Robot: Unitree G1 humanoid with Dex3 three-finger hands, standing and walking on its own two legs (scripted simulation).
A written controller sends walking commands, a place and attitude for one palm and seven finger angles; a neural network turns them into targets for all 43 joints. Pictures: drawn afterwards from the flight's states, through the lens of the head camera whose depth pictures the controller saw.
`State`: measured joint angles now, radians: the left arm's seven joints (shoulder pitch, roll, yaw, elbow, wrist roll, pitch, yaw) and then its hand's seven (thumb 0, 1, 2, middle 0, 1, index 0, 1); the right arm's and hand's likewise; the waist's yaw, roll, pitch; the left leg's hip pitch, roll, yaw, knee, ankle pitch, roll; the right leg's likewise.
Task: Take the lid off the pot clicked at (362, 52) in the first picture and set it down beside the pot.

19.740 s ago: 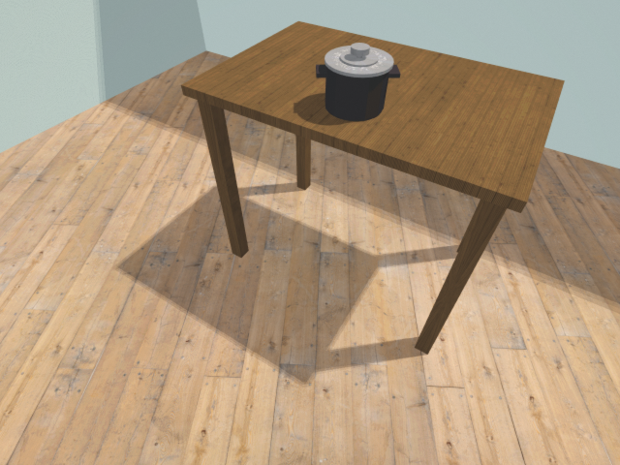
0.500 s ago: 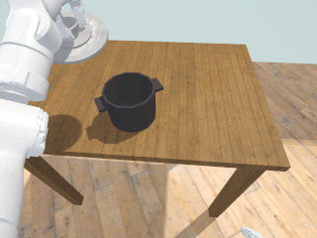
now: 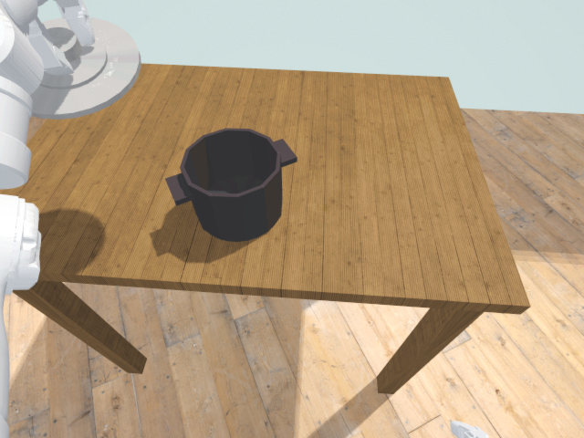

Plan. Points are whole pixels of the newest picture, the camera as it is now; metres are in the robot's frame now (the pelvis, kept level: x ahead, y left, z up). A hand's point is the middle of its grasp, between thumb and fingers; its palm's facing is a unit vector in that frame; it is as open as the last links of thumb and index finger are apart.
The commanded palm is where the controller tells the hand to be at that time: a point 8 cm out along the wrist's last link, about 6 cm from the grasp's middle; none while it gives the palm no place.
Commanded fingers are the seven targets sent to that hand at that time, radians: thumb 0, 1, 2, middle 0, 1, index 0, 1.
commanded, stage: move the lid sideways beside the pot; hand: left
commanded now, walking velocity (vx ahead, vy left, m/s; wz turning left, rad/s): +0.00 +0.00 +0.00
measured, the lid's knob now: (58, 45) +0.51 +0.26 +0.27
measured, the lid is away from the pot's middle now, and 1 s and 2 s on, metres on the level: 0.18 0.23 0.22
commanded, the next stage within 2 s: lower the lid onto the table in 0.66 s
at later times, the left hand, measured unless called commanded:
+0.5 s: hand (3, 51) +0.47 +0.30 +0.28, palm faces -0.20 -0.08 -0.98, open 7.3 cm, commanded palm +0.48 +0.30 +0.35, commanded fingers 0.00 0.73 0.87 -0.88 -1.05 -0.86 -1.06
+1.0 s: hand (12, 55) +0.49 +0.31 +0.27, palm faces -0.22 -0.13 -0.97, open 7.3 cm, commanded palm +0.48 +0.30 +0.33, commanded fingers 0.00 0.73 0.87 -0.88 -1.05 -0.86 -1.06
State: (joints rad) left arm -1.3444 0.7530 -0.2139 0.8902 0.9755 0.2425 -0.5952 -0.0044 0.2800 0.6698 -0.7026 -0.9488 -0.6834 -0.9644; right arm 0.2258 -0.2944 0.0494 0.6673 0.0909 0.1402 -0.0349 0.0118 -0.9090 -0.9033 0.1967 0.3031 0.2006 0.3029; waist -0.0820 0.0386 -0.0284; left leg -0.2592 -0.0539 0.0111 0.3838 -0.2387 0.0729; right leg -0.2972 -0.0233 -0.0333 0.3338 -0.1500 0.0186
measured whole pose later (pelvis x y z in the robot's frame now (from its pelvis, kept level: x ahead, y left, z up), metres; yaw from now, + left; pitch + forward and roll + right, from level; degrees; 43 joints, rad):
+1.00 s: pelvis +0.01 +0.01 +0.00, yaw +0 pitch +8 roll -2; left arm -1.37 0.85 -0.18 1.01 1.00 0.23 -0.61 -0.01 0.28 0.67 -0.70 -0.95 -0.68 -0.97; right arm 0.25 -0.29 0.05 0.68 0.10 0.13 -0.03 0.01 -0.91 -0.90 0.20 0.30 0.20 0.30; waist -0.10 0.04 -0.02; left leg -0.28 -0.05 0.01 0.40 -0.26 0.08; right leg -0.30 -0.02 -0.03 0.32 -0.16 0.03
